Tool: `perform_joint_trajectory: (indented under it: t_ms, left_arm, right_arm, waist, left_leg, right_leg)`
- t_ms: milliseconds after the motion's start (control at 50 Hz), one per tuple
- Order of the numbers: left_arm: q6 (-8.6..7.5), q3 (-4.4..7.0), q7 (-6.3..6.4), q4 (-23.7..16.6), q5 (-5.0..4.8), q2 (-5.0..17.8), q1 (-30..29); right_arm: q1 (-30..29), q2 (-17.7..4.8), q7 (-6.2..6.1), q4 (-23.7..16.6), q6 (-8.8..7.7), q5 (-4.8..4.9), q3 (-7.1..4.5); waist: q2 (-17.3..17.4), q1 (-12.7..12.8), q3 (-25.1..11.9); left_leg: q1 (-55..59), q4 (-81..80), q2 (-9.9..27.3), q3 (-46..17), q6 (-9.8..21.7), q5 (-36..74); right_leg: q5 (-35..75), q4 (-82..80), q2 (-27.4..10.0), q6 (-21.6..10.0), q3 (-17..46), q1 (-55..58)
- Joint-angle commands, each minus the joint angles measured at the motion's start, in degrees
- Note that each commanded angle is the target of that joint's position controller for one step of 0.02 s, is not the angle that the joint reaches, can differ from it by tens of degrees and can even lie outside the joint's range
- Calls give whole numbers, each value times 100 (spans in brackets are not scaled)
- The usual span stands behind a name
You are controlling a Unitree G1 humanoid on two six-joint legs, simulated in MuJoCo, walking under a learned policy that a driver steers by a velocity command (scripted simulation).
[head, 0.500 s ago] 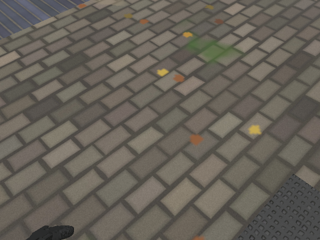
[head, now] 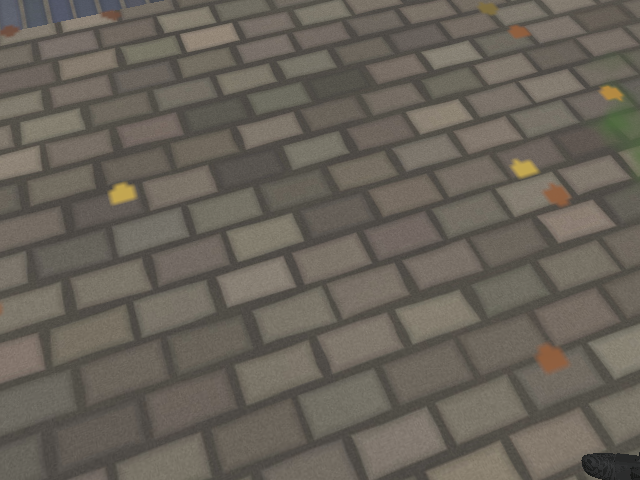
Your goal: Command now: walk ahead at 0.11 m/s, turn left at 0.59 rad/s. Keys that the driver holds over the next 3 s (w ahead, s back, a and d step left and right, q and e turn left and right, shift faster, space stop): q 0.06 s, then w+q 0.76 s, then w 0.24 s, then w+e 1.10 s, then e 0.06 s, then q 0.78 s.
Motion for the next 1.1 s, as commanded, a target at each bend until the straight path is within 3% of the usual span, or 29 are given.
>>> perform_joint_trajectory:
  t_ms: [20, 60, 140, 240, 300, 320, 340, 360, 380, 400, 440, 460, 500, 580, 700, 740, 760, 780, 800, 820, 840, 860, 880, 900, 920, 960, 1000, 1060, 1100]
  left_arm:
    - [74, 186, 86, -374, 29, 787, 268]
    - [114, 140, 121, -318, 63, 600, 370]
    - [129, 81, 81, -451, 42, 455, -53]
    - [-73, 114, -21, -619, -34, 516, -426]
    - [-200, 172, -49, -511, -92, 474, 17]
    - [-217, 245, -16, -410, -75, 632, 431]
    - [-200, 315, 29, -318, 22, 955, 1030]
    - [-183, 440, -37, -253, 219, 1435, 1019]
    - [-217, 401, -25, -399, 155, 1172, 605]
    - [-222, 314, 20, -454, 58, 837, 387]
    - [-207, 232, 70, -475, 0, 615, 313]
    - [-230, 208, 95, -453, 39, 585, 399]
    - [-266, 205, 98, -389, 97, 575, 581]
    - [-245, 225, 70, -239, 95, 655, 848]
    - [-158, 314, 38, 31, -62, 947, 1150]
    - [-114, 358, 22, 89, -134, 1057, 1133]
    - [-97, 392, 32, 102, -161, 1159, 1105]
    - [-74, 425, 54, 111, -183, 1257, 1082]
    - [-62, 405, 79, 93, -202, 1217, 1035]
    - [-113, 327, 100, -14, -99, 1038, 1095]
    - [-244, 9, 2, -401, 167, 117, 1616]
    - [-445, 76, -51, -362, -28, 556, 1116]
    - [-514, 179, -74, -550, -275, 861, 518]
    - [-564, 129, -44, -602, -245, 757, 377]
    - [-563, 144, -9, -533, -103, 729, 360]
    - [-432, 168, -41, -412, -46, 688, 668]
    - [-310, 138, -54, -337, -3, 508, 762]
    - [-268, 82, -54, -520, 49, 344, 179]
    - [-310, 30, -116, -543, 2, 230, -139]
  right_arm:
    - [235, -859, -104, -386, -2, -44, -278]
    - [166, -896, -152, -359, 7, -97, -305]
    - [164, -954, -296, -332, 71, 36, -334]
    - [436, -979, -283, -228, 75, 51, -338]
    - [394, -830, -273, -200, 119, 79, -276]
    - [378, -628, -277, -209, 117, 81, -214]
    - [506, -113, -278, -199, 101, 67, -78]
    - [304, -303, -251, -569, 2, 152, -120]
    - [238, -713, -245, -509, -43, 104, -217]
    - [335, -841, -222, -376, -36, 87, -283]
    - [523, -709, -184, -207, -15, 39, -284]
    - [470, -595, -153, -201, -33, 44, -262]
    - [368, -421, -128, -227, -58, 83, -216]
    - [-39, -284, -69, -343, -71, 103, -157]
    - [-823, -52, 175, -581, -136, 142, -17]
    - [-814, -140, 223, -622, -140, 137, -48]
    - [-661, -257, 223, -609, -131, 109, -105]
    - [-215, -447, 204, -515, -108, 85, -207]
    - [744, -724, 150, -253, -79, 103, -377]
    - [1769, -1085, 34, 4, -5, 146, -560]
    - [1673, -1758, -37, 9, -44, 194, -611]
    - [1928, -1250, -33, -105, -132, 139, -460]
    - [1752, -952, -2, 61, -218, 53, -349]
    - [1412, -857, -7, 90, -263, 72, -309]
    - [1009, -684, -12, 78, -282, 49, -246]
    - [618, -476, -21, 42, -332, -57, -163]
    - [590, -501, -39, 191, -412, -16, -160]
    - [740, -596, -111, 421, -447, -7, -172]
    - [776, -610, -142, 523, -436, -12, -158]
  waist:
    - [240, 13, -1311]
    - [380, 87, -1343]
    - [596, -48, -1383]
    - [866, -224, -1104]
    - [813, 124, -922]
    - [573, 321, -905]
    - [-374, 400, -1189]
    - [-1438, 255, -614]
    - [-1151, 158, -234]
    - [-988, 97, -139]
    - [-822, 55, -169]
    - [-771, 97, -177]
    - [-717, 166, -198]
    - [-639, 345, -91]
    - [-554, 570, 237]
    - [-603, 425, 166]
    - [-704, 260, -40]
    - [-773, -53, -418]
    - [-626, -603, -982]
    - [-242, -1077, -1546]
    - [1564, -395, -2201]
    - [967, -848, -3039]
    - [721, -892, -2070]
    - [428, -666, -1489]
    - [229, -426, -1122]
    - [422, -53, -915]
    - [327, 59, -756]
    - [268, -68, -399]
    - [318, -207, -316]
  left_leg:
    - [1654, -1219, 1556, -2155, 1157, 1698]
    - [1261, -1230, 1421, -1945, 1146, 2048]
    - [895, -1635, 1125, -2189, 1009, -1348]
    - [834, -1620, 1104, -2639, 835, -2416]
    - [329, -1289, 851, -2703, 576, -2903]
    - [-282, -734, 584, -2447, 304, -3076]
    - [-924, 1122, -15, -1468, -109, -3080]
    - [-2263, 1993, -217, -916, -159, -2624]
    - [-2515, 2612, 263, -961, -252, -2106]
    - [-2572, 2816, 321, -918, -340, -1656]
    - [-2381, 3171, 483, -732, -524, -1064]
    - [-2249, 3358, 544, -629, -567, -770]
    - [-2178, 3442, 622, -503, -643, -333]
    - [-2110, 2576, 753, -363, -747, 191]
    - [-1473, 934, 826, 231, -476, 187]
    - [-1013, 588, 666, 458, -235, -227]
    - [-534, 489, 468, 620, -91, -477]
    - [213, 382, 213, 776, 74, -638]
    - [1613, 19, -27, 814, 309, -249]
    - [3488, 19, 301, 64, 559, -170]
    - [5384, -410, 2055, -3285, 1590, -1261]
    - [5424, -1320, 2463, -4630, 1799, -1977]
    - [4830, -1431, 2286, -3679, 1465, -1436]
    - [3945, -1439, 2055, -2940, 1300, -848]
    - [3152, -1488, 1832, -2369, 1169, -205]
    - [2241, -1808, 1582, -1835, 1141, 585]
    - [1826, -2036, 1531, -1442, 1197, 1079]
    - [1625, -2216, 1339, -931, 1082, 1384]
    - [1617, -2249, 1150, -499, 859, 1247]
  right_leg:
    - [422, -265, -274, 43, 400, -880]
    - [512, -874, -159, 133, 292, -555]
    - [1249, -2014, -78, 161, 323, -351]
    - [1263, -3160, 115, -9, 295, 100]
    - [1573, -4310, 116, -245, 184, 1259]
    - [1420, -4720, -308, -442, 470, 2026]
    - [365, -5196, -1533, -803, 1681, 2770]
    - [-1202, -5933, -2327, -1404, 3605, 2497]
    - [-1454, -5998, -2283, -1473, 3485, 2277]
    - [-1034, -5976, -1999, -1282, 2900, 2255]
    - [-2, -6023, -1637, -1051, 1961, 2209]
    - [483, -6089, -1528, -1017, 1540, 2086]
    - [1140, -6158, -1415, -1035, 931, 2030]
    - [2059, -6194, -1408, -1106, 180, 2222]
    - [2686, -6165, -1623, -1055, -528, 2513]
    - [3850, -5852, -1688, -967, -759, 2691]
    - [5186, -5436, -1682, -905, -925, 2758]
    - [6495, -4688, -1637, -829, -1104, 2770]
    - [6973, -3524, -1475, -676, -1319, 2375]
    - [5661, -1969, -1294, -454, -1286, 995]
    - [8, 158, -256, -110, -969, -1559]
    - [-318, 845, -97, -169, 328, -1915]
    - [228, 861, -345, -258, 302, -2380]
    - [720, 442, -591, -328, 230, -2255]
    - [1034, 19, -771, -298, 199, -1939]
    - [1385, -344, -923, -238, 234, -1271]
    - [1555, -681, -910, -87, 126, -1158]
    - [2532, -1680, -863, 70, 57, -1422]
    - [3413, -2624, -735, 6, -61, -1227]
